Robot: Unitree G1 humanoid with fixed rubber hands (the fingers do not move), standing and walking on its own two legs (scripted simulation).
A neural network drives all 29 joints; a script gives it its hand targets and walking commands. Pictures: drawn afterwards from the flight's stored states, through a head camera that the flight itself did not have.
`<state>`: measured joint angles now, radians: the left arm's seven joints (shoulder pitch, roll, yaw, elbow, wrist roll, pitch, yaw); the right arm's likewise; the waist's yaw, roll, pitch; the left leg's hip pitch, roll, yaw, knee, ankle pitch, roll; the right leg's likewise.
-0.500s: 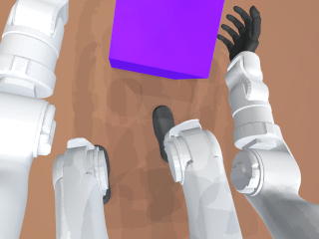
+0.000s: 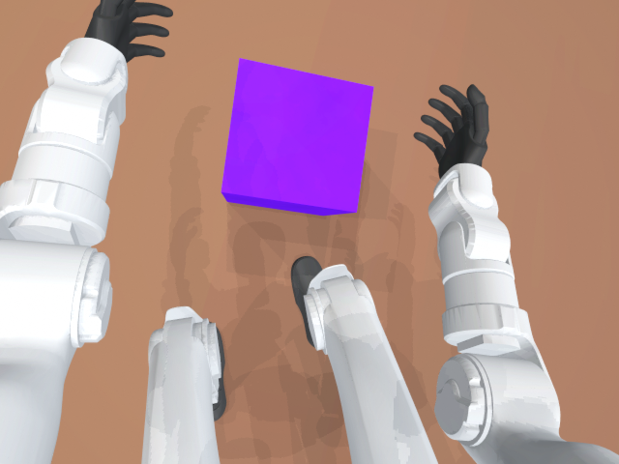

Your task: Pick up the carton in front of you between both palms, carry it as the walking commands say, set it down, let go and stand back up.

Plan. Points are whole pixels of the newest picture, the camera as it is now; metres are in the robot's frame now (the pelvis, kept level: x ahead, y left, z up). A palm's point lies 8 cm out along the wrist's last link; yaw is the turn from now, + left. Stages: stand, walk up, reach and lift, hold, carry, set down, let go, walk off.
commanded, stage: set down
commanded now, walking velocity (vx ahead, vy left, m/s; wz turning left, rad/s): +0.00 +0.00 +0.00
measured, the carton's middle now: (289, 152) +0.49 -0.11 -0.40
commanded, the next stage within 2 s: let go in 0.30 s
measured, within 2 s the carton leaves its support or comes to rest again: neither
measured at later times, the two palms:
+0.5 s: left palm out of the picture +0.54 +0.11 +0.02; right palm (546, 158) +0.39 -0.25 +0.03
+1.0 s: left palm out of the picture +0.38 +0.17 +0.13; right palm out of the picture +0.27 -0.25 +0.16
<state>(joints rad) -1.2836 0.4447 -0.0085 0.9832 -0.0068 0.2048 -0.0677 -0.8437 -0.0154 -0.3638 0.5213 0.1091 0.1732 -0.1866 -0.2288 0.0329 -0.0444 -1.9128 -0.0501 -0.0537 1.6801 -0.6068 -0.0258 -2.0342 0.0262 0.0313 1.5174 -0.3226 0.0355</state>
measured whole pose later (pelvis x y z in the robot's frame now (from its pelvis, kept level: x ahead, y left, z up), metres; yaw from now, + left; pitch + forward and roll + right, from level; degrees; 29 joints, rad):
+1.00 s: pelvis +0.10 -0.02 +0.22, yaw +1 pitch +16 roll +0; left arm -0.12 0.15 0.14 0.58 0.08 0.02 0.07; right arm 0.15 -0.20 0.00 0.32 0.04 0.04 0.09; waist -0.13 -0.03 -0.01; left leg -0.56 0.00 -0.08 0.67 -0.39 -0.03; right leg -0.70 0.02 0.02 0.64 -0.22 -0.01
